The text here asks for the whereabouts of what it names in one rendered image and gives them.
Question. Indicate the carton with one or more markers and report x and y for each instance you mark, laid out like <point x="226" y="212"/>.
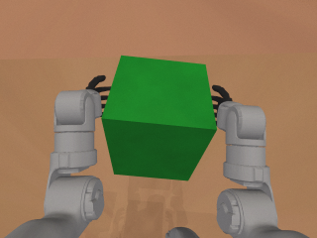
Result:
<point x="158" y="119"/>

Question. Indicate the left robot hand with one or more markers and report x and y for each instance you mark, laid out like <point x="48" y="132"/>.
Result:
<point x="94" y="82"/>

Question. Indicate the right robot thigh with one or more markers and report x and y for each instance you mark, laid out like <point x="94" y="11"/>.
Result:
<point x="181" y="232"/>

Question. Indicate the robot right upper arm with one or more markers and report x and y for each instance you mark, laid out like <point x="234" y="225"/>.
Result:
<point x="249" y="213"/>

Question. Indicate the robot left upper arm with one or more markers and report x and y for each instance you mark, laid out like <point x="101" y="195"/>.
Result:
<point x="72" y="202"/>

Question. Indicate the left robot forearm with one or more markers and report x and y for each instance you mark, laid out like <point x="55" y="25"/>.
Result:
<point x="74" y="115"/>

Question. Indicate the right robot hand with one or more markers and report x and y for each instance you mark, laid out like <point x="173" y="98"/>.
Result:
<point x="223" y="93"/>

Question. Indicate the right robot forearm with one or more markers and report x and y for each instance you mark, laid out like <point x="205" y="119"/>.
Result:
<point x="245" y="137"/>

